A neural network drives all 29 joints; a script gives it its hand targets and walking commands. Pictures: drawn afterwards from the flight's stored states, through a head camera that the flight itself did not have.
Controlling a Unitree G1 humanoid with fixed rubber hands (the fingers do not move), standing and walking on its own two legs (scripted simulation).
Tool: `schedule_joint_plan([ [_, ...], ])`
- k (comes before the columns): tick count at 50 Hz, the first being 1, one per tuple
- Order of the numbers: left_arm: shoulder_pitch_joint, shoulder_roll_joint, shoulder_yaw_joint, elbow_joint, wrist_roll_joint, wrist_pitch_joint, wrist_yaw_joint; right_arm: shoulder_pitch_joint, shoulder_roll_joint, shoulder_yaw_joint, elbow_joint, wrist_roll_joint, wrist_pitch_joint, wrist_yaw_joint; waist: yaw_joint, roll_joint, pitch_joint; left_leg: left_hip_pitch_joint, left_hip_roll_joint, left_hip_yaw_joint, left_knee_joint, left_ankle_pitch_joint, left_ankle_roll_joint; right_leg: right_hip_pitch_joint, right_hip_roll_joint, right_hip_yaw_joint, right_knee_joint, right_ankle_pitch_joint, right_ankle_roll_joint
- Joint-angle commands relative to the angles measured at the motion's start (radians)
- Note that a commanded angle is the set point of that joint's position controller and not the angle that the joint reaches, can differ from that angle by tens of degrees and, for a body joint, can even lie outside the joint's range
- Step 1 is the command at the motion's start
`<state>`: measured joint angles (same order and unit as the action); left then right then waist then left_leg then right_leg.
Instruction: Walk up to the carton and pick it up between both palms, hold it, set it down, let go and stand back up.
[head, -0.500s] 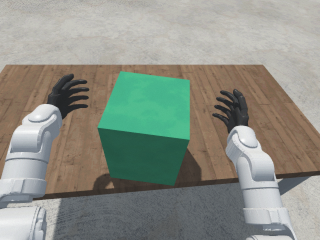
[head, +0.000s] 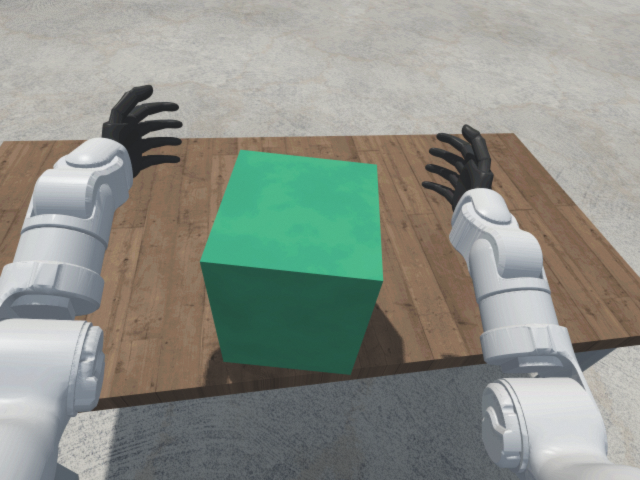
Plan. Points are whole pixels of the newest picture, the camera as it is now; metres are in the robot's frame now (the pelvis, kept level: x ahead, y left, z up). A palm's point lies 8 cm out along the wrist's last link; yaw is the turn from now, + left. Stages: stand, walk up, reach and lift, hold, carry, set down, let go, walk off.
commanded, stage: reach and lift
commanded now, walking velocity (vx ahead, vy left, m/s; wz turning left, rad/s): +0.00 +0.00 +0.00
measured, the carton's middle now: (297, 266) +0.42 -0.02 +0.02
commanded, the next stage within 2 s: none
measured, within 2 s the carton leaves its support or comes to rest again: neither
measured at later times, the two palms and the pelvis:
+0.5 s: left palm (150, 209) +0.45 +0.18 +0.11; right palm (430, 239) +0.39 -0.20 +0.10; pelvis +0.01 -0.01 +0.00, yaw +1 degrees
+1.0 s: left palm (167, 231) +0.44 +0.16 +0.07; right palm (415, 257) +0.39 -0.19 +0.06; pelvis +0.00 -0.01 -0.01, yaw +1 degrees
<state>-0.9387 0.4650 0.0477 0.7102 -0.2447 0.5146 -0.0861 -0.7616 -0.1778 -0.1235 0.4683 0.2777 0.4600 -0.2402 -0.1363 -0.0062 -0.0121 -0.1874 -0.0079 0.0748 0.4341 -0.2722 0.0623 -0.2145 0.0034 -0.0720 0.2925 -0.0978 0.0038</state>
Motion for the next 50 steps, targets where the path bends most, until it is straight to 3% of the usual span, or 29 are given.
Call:
schedule_joint_plan([
  [1, -0.636, 0.182, 0.013, -0.065, -0.014, -0.086, 0.038, -0.572, -0.193, -0.024, -0.025, -0.005, -0.071, 0.038, 0.005, 0.114, -0.546, 0.058, 0.058, -0.099, -0.066, 0.476, -0.113, 0.296, 0.027, 0.043, 0.052, 0.25, -0.068],
  [8, -0.577, 0.112, -0.024, 0.096, 0.019, -0.127, 0.01, -0.525, -0.169, 0.027, 0.17, 0.003, -0.114, 0.035, -0.018, 0.111, -0.481, 0.098, 0.047, -0.098, -0.045, 0.6, -0.113, 0.325, 0.04, 0.043, 0.037, 0.339, -0.061],
  [12, -0.476, 0.073, -0.024, 0.116, 0.056, -0.168, -0.012, -0.428, -0.124, 0.053, 0.199, 0.004, -0.164, 0.021, -0.021, 0.105, -0.415, 0.116, 0.038, -0.091, -0.034, 0.66, -0.114, 0.343, 0.051, 0.03, 0.03, 0.37, -0.053],
  [16, -0.421, 0.062, 0.006, 0.048, 0.088, -0.229, -0.012, -0.357, -0.082, 0.032, 0.128, -0.023, -0.241, 0.011, -0.008, 0.103, -0.425, 0.136, 0.023, -0.074, -0.008, 0.706, -0.121, 0.337, 0.063, 0.015, 0.034, 0.39, -0.042],
  [21, -0.495, 0.085, 0.034, -0.083, 0.079, -0.335, 0.027, -0.414, -0.051, -0.039, -0.043, -0.101, -0.349, 0.001, -0.001, 0.108, -0.586, 0.136, 0.015, -0.057, 0.034, 0.701, -0.131, 0.287, 0.059, 0.01, 0.068, 0.429, -0.022],
  [24, -0.506, 0.079, 0.038, -0.092, 0.076, -0.392, 0.043, -0.415, -0.02, -0.055, -0.062, -0.148, -0.39, -0.001, 0.004, 0.117, -0.689, 0.101, 0.017, -0.055, 0.047, 0.671, -0.129, 0.261, 0.045, 0.019, 0.096, 0.441, -0.018],
  [28, -0.48, 0.061, 0.029, 0.004, 0.085, -0.448, 0.043, -0.382, 0.018, -0.041, 0.049, -0.168, -0.415, 0.002, 0.007, 0.133, -0.743, 0.039, 0.021, -0.058, 0.043, 0.617, -0.12, 0.249, 0.027, 0.03, 0.123, 0.422, -0.02],
  [33, -0.431, 0.02, 0.01, 0.214, 0.096, -0.508, 0.02, -0.335, 0.033, -0.028, 0.276, -0.158, -0.449, 0.009, -0.005, 0.158, -0.615, -0.021, 0.028, -0.076, 0.032, 0.523, -0.122, 0.189, 0.017, 0.027, 0.125, 0.33, -0.032],
  [37, -0.418, -0.006, -0.005, 0.347, 0.095, -0.565, 0.008, -0.342, 0.042, -0.021, 0.396, -0.155, -0.504, 0.007, -0.011, 0.152, -0.536, -0.06, 0.032, -0.095, 0.049, 0.477, -0.123, 0.108, 0.016, 0.017, 0.133, 0.274, -0.035],
  [40, -0.438, -0.004, 0.0, 0.377, 0.089, -0.615, 0.018, -0.384, 0.039, -0.016, 0.395, -0.153, -0.555, 0.011, 0.007, 0.138, -0.583, -0.052, 0.033, -0.098, 0.082, 0.516, -0.127, 0.074, 0.023, 0.009, 0.154, 0.27, -0.031],
  [44, -0.501, 0.009, -0.003, 0.338, 0.069, -0.665, 0.041, -0.454, 0.037, -0.024, 0.3, -0.171, -0.603, 0.009, 0.016, 0.106, -0.744, -0.04, 0.027, -0.087, 0.124, 0.587, -0.13, 0.092, 0.034, 0.007, 0.186, 0.343, -0.016],
  [50, -0.521, 0.009, -0.013, 0.383, 0.061, -0.685, 0.043, -0.479, 0.054, -0.03, 0.341, -0.189, -0.611, 0.001, 0.005, 0.072, -0.76, -0.147, 0.016, -0.077, 0.115, 0.493, -0.111, 0.141, 0.019, 0.025, 0.222, 0.382, -0.007],
])
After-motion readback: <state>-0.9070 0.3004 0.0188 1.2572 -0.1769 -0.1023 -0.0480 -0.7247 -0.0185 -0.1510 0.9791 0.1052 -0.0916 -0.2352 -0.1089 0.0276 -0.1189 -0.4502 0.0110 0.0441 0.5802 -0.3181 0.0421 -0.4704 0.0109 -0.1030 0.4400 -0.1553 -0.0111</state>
